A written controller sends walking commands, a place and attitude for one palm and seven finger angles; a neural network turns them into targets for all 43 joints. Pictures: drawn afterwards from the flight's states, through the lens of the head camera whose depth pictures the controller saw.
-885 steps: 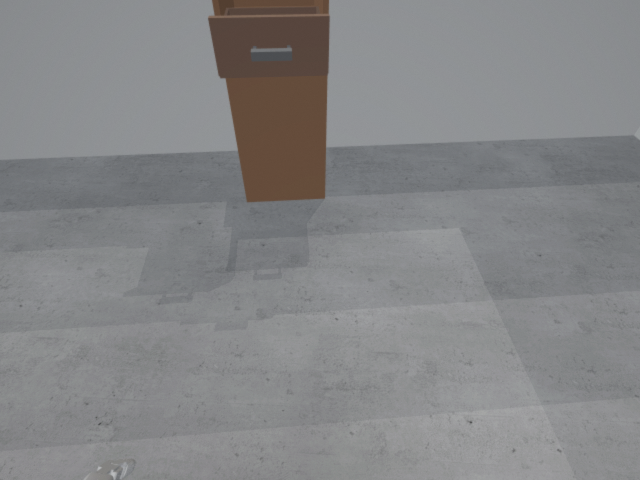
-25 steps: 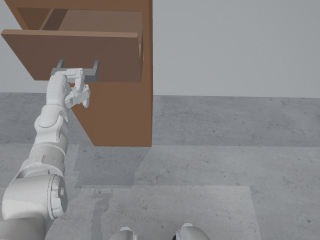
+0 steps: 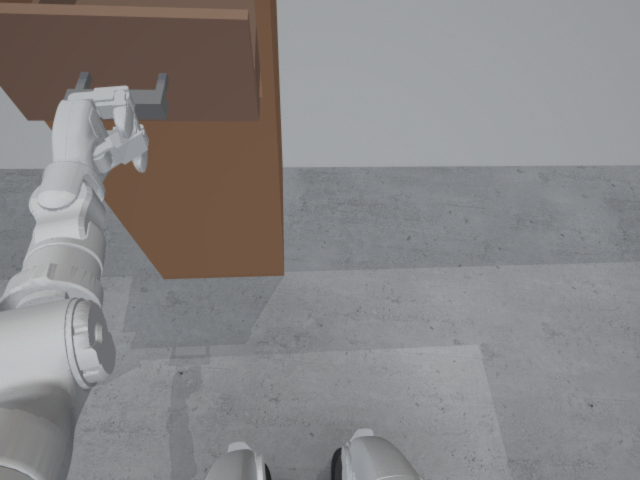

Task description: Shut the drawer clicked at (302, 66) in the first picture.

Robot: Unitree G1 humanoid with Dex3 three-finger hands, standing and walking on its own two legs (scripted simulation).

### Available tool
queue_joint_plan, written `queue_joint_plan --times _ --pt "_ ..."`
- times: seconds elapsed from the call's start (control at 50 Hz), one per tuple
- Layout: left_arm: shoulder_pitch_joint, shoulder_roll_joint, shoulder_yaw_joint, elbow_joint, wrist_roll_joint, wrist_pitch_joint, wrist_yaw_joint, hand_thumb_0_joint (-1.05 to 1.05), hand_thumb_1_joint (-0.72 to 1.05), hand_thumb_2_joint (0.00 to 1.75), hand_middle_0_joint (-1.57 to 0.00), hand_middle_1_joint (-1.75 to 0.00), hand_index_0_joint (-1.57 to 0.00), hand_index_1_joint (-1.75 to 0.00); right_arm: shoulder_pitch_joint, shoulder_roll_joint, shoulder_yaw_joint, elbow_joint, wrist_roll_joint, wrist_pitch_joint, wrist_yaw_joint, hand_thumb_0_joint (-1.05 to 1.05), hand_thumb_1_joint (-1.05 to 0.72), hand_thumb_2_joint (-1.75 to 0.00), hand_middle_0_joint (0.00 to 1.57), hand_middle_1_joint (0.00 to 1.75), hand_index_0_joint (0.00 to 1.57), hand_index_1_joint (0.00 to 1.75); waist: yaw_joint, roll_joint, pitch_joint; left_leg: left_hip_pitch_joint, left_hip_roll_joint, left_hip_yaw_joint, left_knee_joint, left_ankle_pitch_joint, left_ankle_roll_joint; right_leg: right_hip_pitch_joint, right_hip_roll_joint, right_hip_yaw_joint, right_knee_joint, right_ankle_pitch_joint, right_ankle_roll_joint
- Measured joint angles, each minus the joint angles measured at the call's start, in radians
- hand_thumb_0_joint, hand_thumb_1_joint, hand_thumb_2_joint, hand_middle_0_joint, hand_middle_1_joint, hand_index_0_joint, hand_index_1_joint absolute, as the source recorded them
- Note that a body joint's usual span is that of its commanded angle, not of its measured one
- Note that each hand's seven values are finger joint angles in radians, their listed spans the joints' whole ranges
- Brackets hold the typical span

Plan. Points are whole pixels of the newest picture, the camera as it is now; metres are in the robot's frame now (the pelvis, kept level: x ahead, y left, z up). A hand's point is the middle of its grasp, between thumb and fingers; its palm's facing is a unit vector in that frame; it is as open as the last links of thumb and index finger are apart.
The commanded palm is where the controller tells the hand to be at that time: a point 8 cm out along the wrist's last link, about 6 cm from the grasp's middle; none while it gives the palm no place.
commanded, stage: push the drawer shut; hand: left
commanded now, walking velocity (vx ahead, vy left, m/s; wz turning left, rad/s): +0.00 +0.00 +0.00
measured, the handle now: (121, 92) +0.59 +0.20 +0.09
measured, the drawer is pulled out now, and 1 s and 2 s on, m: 0.06 0.00 0.00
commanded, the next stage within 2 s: pull the fist back off the drawer in 0.76 s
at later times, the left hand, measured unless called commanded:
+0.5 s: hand (147, 99) +0.57 +0.17 +0.10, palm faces -0.02 -1.00 -0.02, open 3.4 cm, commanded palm +0.57 +0.21 +0.09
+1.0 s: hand (136, 98) +0.58 +0.18 +0.10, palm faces -0.03 -1.00 -0.03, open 3.2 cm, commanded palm +0.59 +0.20 +0.09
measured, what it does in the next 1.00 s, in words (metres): stands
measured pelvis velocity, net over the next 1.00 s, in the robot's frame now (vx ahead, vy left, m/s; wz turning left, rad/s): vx -0.01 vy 0.02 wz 0.00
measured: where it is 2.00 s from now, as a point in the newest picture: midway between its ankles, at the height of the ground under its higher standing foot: outside the picture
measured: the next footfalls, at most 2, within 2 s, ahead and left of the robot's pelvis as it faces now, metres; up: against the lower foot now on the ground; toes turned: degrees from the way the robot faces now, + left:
none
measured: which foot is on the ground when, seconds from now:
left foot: down 0.00-1.00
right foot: down 0.00-1.00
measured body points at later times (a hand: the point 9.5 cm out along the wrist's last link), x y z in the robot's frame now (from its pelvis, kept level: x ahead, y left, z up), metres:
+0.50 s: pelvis +0.01 +0.01 -0.01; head +0.15 +0.03 +0.42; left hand +0.57 +0.22 +0.10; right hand -0.05 -0.24 -0.11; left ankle +0.01 +0.11 -0.69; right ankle +0.02 -0.11 -0.69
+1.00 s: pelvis -0.01 +0.02 -0.02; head +0.15 +0.05 +0.40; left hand +0.57 +0.24 +0.10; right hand -0.08 -0.24 -0.11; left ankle +0.01 +0.11 -0.69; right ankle +0.02 -0.11 -0.69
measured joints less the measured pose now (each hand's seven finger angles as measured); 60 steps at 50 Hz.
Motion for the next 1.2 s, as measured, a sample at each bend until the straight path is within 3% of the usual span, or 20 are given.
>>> queue_joint_plan --times 0.5,0.86,1.2 --pt "-0.208 0.107 0.037 0.124 0.078 0.041 0.054 0.06 0.85 0.93 -1.4 -1.6 -1.4 -1.6 0.071 0.0 0.019 0.0 -0.042 0.036 0.022 0.0 -0.9 -0.9 0.2 0.3 0.2 0.3 -0.079 0.014 -0.002 -0.115 0.004 -0.006 0.05 -0.022 0.017 -0.097 0.004 -0.003 0.013 -0.001 0.016" --pt "-0.334 0.189 -0.017 0.194 0.093 0.076 0.031 0.03 0.67 0.95 -1.4 -1.6 -1.4 -1.6 0.076 -0.01 0.041 0.003 -0.049 0.009 0.011 0.0 -0.9 -0.9 0.2 0.3 0.2 0.3 -0.109 0.015 0.002 -0.214 0.002 -0.035 0.1 -0.014 0.022 -0.172 0.003 -0.03 0.036 0.013 0.019" --pt "-0.344 0.186 0.002 0.176 0.103 0.098 0.053 0.04 0.71 0.93 -1.4 -1.6 -1.4 -1.6 0.102 -0.007 0.044 -0.016 -0.06 0.004 0.029 0.0 -0.9 -0.9 0.2 0.3 0.2 0.3 -0.118 0.017 0.002 -0.239 0.001 -0.03 0.119 -0.011 0.028 -0.198 0.001 -0.024 0.054 0.018 0.022"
